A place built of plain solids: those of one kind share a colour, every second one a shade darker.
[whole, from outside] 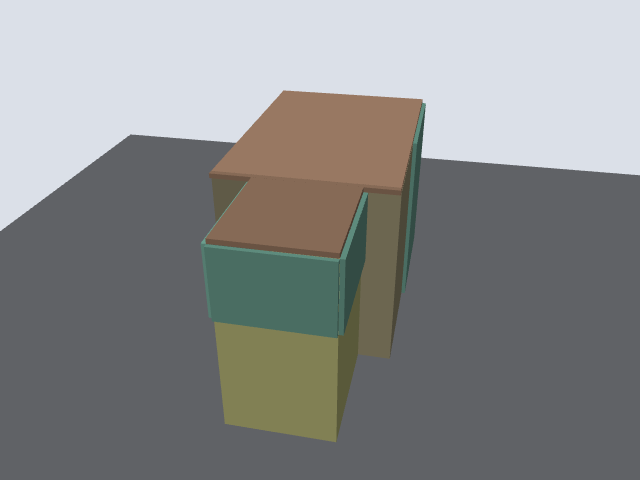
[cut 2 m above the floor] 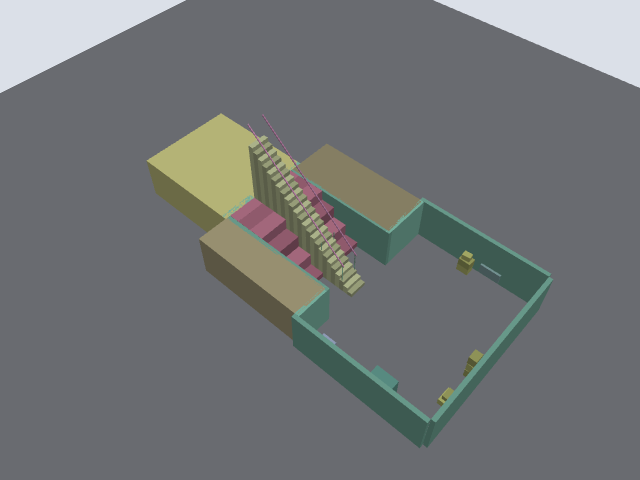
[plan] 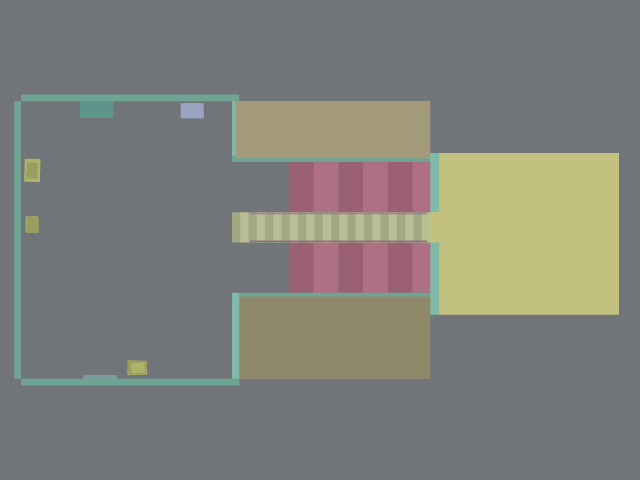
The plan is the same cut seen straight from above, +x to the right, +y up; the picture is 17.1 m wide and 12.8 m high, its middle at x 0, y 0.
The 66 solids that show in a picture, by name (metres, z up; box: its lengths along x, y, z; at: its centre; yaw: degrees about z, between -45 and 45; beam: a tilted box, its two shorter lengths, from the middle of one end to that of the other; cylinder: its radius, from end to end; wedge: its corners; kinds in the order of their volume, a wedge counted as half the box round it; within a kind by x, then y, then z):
{
 "fill_1": {"box": [5.19, 2.21, 7.97], "at": [0.35, -2.61, 3.94]},
 "fill_2": {"box": [5.19, 1.53, 7.97], "at": [0.35, 2.94, 3.94]},
 "floor_1": {"box": [5.04, 4.32, 5.3], "at": [5.45, 0.16, 2.35]},
 "wall_1": {"box": [0.18, 7.4, 7.98], "at": [-8.06, 0.0, 3.94]},
 "wall_2": {"box": [5.82, 0.18, 7.98], "at": [-5.06, -3.79, 3.94]},
 "wall_3": {"box": [5.82, 0.18, 7.98], "at": [-5.06, 3.79, 3.94]},
 "wall_4": {"box": [0.2, 2.3, 7.98], "at": [-2.25, -2.55, 3.94]},
 "wall_5": {"box": [0.2, 1.62, 7.98], "at": [-2.25, 2.89, 3.94]},
 "wall_6": {"box": [5.28, 0.18, 7.98], "at": [0.29, -1.49, 3.94]},
 "wall_7": {"box": [5.28, 0.18, 7.98], "at": [0.29, 2.17, 3.94]},
 "wall_8": {"box": [0.25, 1.93, 7.98], "at": [3.06, -1.03, 3.94]},
 "wall_9": {"box": [0.25, 1.58, 7.98], "at": [3.06, 1.53, 3.94]},
 "wall_10": {"box": [4.79, 0.18, 2.93], "at": [5.58, -2.09, 6.46]},
 "wall_11": {"box": [4.79, 0.18, 2.93], "at": [5.58, 2.41, 6.46]},
 "wall_12": {"box": [0.18, 4.32, 2.93], "at": [8.06, 0.16, 6.46]},
 "roof_1": {"box": [10.91, 7.4, 0.2], "at": [-2.52, 0.0, 8.03]},
 "roof_2": {"box": [0.25, 7.4, 0.2], "at": [3.06, 0.0, 8.03]},
 "roof_3": {"box": [4.79, 4.32, 0.2], "at": [5.58, 0.16, 8.03]},
 "mass_1": {"box": [0.66, 1.34, 0.32], "at": [-0.51, -0.74, 0.11]},
 "mass_2": {"box": [0.66, 1.34, 0.32], "at": [-0.51, 1.41, 0.11]},
 "mass_3": {"box": [0.66, 1.34, 0.92], "at": [0.15, -0.74, 0.41]},
 "mass_4": {"box": [0.66, 1.34, 0.92], "at": [0.15, 1.41, 0.41]},
 "mass_5": {"box": [0.66, 1.34, 1.52], "at": [0.81, -0.74, 0.71]},
 "mass_6": {"box": [0.66, 1.34, 1.52], "at": [0.81, 1.41, 0.71]},
 "mass_7": {"box": [0.66, 1.34, 2.12], "at": [1.47, -0.74, 1.01]},
 "mass_8": {"box": [0.66, 1.34, 2.12], "at": [1.47, 1.41, 1.01]},
 "mass_9": {"box": [0.66, 1.34, 2.72], "at": [2.13, -0.74, 1.31]},
 "mass_10": {"box": [0.66, 1.34, 2.72], "at": [2.13, 1.41, 1.31]},
 "mass_11": {"box": [0.48, 1.34, 3.32], "at": [2.7, -0.74, 1.61]},
 "mass_12": {"box": [0.48, 1.34, 3.32], "at": [2.7, 1.41, 1.61]},
 "tread_1": {"wedge": [[-2.35, -0.07, -0.05], [-2.35, -0.07, 0.2], [-2.35, 0.74, -0.05], [-2.35, 0.74, 0.2], [-2.12, -0.07, -0.05], [-2.12, -0.07, 0.2], [-2.12, 0.74, -0.05], [-2.12, 0.74, 0.2]]},
 "tread_2": {"wedge": [[-2.13, -0.07, -0.05], [-2.13, -0.07, 0.4], [-2.13, 0.74, -0.05], [-2.13, 0.74, 0.4], [-1.9, -0.07, -0.05], [-1.9, -0.07, 0.4], [-1.9, 0.74, -0.05], [-1.9, 0.74, 0.4]]},
 "tread_3": {"wedge": [[-1.91, -0.07, -0.05], [-1.91, -0.07, 0.6], [-1.91, 0.74, -0.05], [-1.91, 0.74, 0.6], [-1.69, -0.07, -0.05], [-1.69, -0.07, 0.6], [-1.68, 0.74, -0.05], [-1.68, 0.74, 0.6]]},
 "tread_4": {"wedge": [[-1.69, -0.07, -0.05], [-1.69, -0.07, 0.8], [-1.69, 0.74, -0.05], [-1.69, 0.74, 0.8], [-1.47, 0.74, -0.05], [-1.47, 0.74, 0.8], [-1.46, -0.07, -0.05], [-1.46, -0.07, 0.8]]},
 "tread_5": {"wedge": [[-1.47, -0.07, -0.05], [-1.47, -0.07, 1.0], [-1.47, 0.74, -0.05], [-1.47, 0.74, 1.0], [-1.24, -0.07, -0.05], [-1.24, -0.07, 1.0], [-1.24, 0.74, -0.05], [-1.24, 0.74, 1.0]]},
 "tread_6": {"wedge": [[-1.25, -0.07, -0.05], [-1.25, -0.07, 1.2], [-1.25, 0.74, -0.05], [-1.25, 0.74, 1.2], [-1.02, -0.07, -0.05], [-1.02, -0.07, 1.2], [-1.02, 0.74, -0.05], [-1.02, 0.74, 1.2]]},
 "tread_7": {"wedge": [[-1.03, -0.07, -0.05], [-1.03, -0.07, 1.4], [-1.03, 0.74, -0.05], [-1.03, 0.74, 1.4], [-0.8, -0.07, -0.05], [-0.8, -0.07, 1.4], [-0.8, 0.74, -0.05], [-0.8, 0.74, 1.4]]},
 "tread_8": {"wedge": [[-0.81, -0.07, -0.05], [-0.81, -0.07, 1.6], [-0.81, 0.74, -0.05], [-0.81, 0.74, 1.6], [-0.58, -0.07, -0.05], [-0.58, -0.07, 1.6], [-0.58, 0.74, -0.05], [-0.58, 0.74, 1.6]]},
 "tread_9": {"wedge": [[-0.59, -0.07, -0.05], [-0.59, -0.07, 1.8], [-0.59, 0.74, -0.05], [-0.59, 0.74, 1.8], [-0.36, -0.07, -0.05], [-0.36, -0.07, 1.8], [-0.36, 0.74, -0.05], [-0.36, 0.74, 1.8]]},
 "tread_10": {"wedge": [[-0.37, -0.07, -0.05], [-0.37, -0.07, 2.0], [-0.37, 0.74, -0.05], [-0.37, 0.74, 2.0], [-0.15, -0.07, -0.05], [-0.15, -0.07, 2.0], [-0.14, 0.74, -0.05], [-0.14, 0.74, 2.0]]},
 "tread_11": {"wedge": [[-0.15, -0.07, -0.05], [-0.15, -0.07, 2.2], [-0.15, 0.74, -0.05], [-0.15, 0.74, 2.2], [0.08, -0.07, -0.05], [0.08, -0.07, 2.2], [0.08, 0.74, -0.05], [0.08, 0.74, 2.2]]},
 "tread_12": {"wedge": [[0.07, -0.07, -0.05], [0.07, -0.07, 2.4], [0.07, 0.74, -0.05], [0.07, 0.74, 2.4], [0.3, -0.07, -0.05], [0.3, -0.07, 2.4], [0.3, 0.74, -0.05], [0.3, 0.74, 2.4]]},
 "tread_13": {"wedge": [[0.29, -0.07, -0.05], [0.29, -0.07, 2.6], [0.29, 0.74, -0.05], [0.29, 0.74, 2.6], [0.52, -0.07, -0.05], [0.52, -0.07, 2.6], [0.52, 0.74, -0.05], [0.52, 0.74, 2.6]]},
 "tread_14": {"wedge": [[0.51, -0.07, -0.05], [0.51, -0.07, 2.8], [0.51, 0.74, -0.05], [0.51, 0.74, 2.8], [0.73, -0.07, -0.05], [0.73, -0.07, 2.8], [0.74, 0.74, -0.05], [0.74, 0.74, 2.8]]},
 "tread_15": {"wedge": [[0.73, -0.07, -0.05], [0.73, -0.07, 3.0], [0.73, 0.74, -0.05], [0.73, 0.74, 3.0], [0.96, -0.07, -0.05], [0.96, -0.07, 3.0], [0.96, 0.74, -0.05], [0.96, 0.74, 3.0]]},
 "tread_16": {"wedge": [[0.95, -0.07, -0.05], [0.95, -0.07, 3.2], [0.95, 0.74, -0.05], [0.95, 0.74, 3.2], [1.18, -0.07, -0.05], [1.18, -0.07, 3.2], [1.18, 0.74, -0.05], [1.18, 0.74, 3.2]]},
 "tread_17": {"wedge": [[1.17, -0.07, -0.05], [1.17, -0.07, 3.4], [1.17, 0.74, -0.05], [1.17, 0.74, 3.4], [1.4, -0.07, -0.05], [1.4, -0.07, 3.39], [1.4, 0.74, -0.05], [1.4, 0.74, 3.4]]},
 "tread_18": {"wedge": [[1.39, -0.07, -0.05], [1.39, -0.07, 3.6], [1.39, 0.74, -0.05], [1.39, 0.74, 3.6], [1.62, -0.07, -0.05], [1.62, -0.07, 3.6], [1.62, 0.74, -0.05], [1.62, 0.74, 3.6]]},
 "tread_19": {"wedge": [[1.61, -0.07, -0.05], [1.61, -0.07, 3.8], [1.61, 0.74, -0.05], [1.61, 0.74, 3.8], [1.84, -0.07, -0.05], [1.84, -0.07, 3.8], [1.84, 0.74, -0.05], [1.84, 0.74, 3.8]]},
 "tread_20": {"wedge": [[1.83, -0.07, -0.05], [1.83, -0.07, 4.0], [1.83, 0.74, -0.05], [1.83, 0.74, 4.0], [2.05, -0.07, -0.05], [2.05, -0.07, 4.0], [2.05, 0.74, -0.05], [2.05, 0.74, 4.0]]},
 "tread_21": {"wedge": [[2.05, -0.07, -0.05], [2.05, -0.07, 4.2], [2.05, 0.74, -0.05], [2.05, 0.74, 4.2], [2.27, -0.07, -0.05], [2.27, -0.07, 4.2], [2.28, 0.74, -0.05], [2.28, 0.74, 4.2]]},
 "tread_22": {"wedge": [[2.27, -0.07, -0.05], [2.27, -0.07, 4.4], [2.27, 0.74, -0.05], [2.27, 0.74, 4.4], [2.5, -0.07, -0.05], [2.5, -0.07, 4.4], [2.5, 0.74, -0.05], [2.5, 0.74, 4.4]]},
 "tread_23": {"wedge": [[2.49, -0.07, -0.05], [2.49, -0.07, 4.6], [2.49, 0.74, -0.05], [2.49, 0.74, 4.6], [2.71, 0.74, -0.05], [2.71, 0.74, 4.6], [2.72, -0.07, -0.05], [2.72, -0.07, 4.6]]},
 "tread_24": {"wedge": [[2.71, -0.07, -0.05], [2.71, -0.07, 4.8], [2.71, 0.74, -0.05], [2.71, 0.74, 4.8], [2.94, -0.07, -0.05], [2.94, -0.07, 4.8], [2.94, 0.74, -0.05], [2.94, 0.74, 4.8]]},
 "guard_rail_1": {"wedge": [[-1.87, -0.05, 1.49], [-1.87, -0.05, 1.54], [-1.87, -0.01, 1.49], [-1.87, -0.01, 1.54], [2.86, -0.05, 5.79], [2.86, -0.05, 5.84], [2.86, -0.01, 5.79], [2.86, -0.01, 5.84]]},
 "guard_rail_2": {"wedge": [[-1.87, 0.69, 1.49], [-1.87, 0.69, 1.54], [-1.87, 0.73, 1.49], [-1.87, 0.73, 1.54], [2.86, 0.69, 5.79], [2.86, 0.69, 5.84], [2.86, 0.73, 5.79], [2.86, 0.73, 5.84]]},
 "lockers_1": {"box": [0.9, 0.45, 1.85], "at": [-5.96, 3.47, 0.88]},
 "carton_1": {"box": [0.33, 0.43, 0.41], "at": [-7.69, 0.41, 0.61], "yaw": -1.2},
 "carton_2": {"box": [0.3, 0.43, 0.21], "at": [-7.68, 1.85, 0.4], "yaw": -2.8},
 "carton_3": {"box": [0.42, 0.62, 0.35], "at": [-7.67, 1.86, 0.12], "yaw": -1.5},
 "carton_4": {"box": [0.33, 0.43, 0.41], "at": [-7.66, 0.4, 1.02], "yaw": -0.1},
 "carton_5": {"box": [0.52, 0.38, 0.36], "at": [-4.88, -3.4, 0.53], "yaw": -2.4},
 "carton_6": {"box": [0.52, 0.38, 0.41], "at": [-4.87, -3.41, 0.15], "yaw": 0.5},
 "carton_7": {"box": [0.36, 0.27, 0.25], "at": [-4.85, -3.41, 0.84], "yaw": 4.7},
 "crate_1": {"box": [0.6, 0.4, 0.2], "at": [-3.41, 3.45, 1.1], "yaw": -0.4},
 "radiator_1": {"box": [0.9, 0.1, 0.45], "at": [-5.86, -3.65, 0.38]}
}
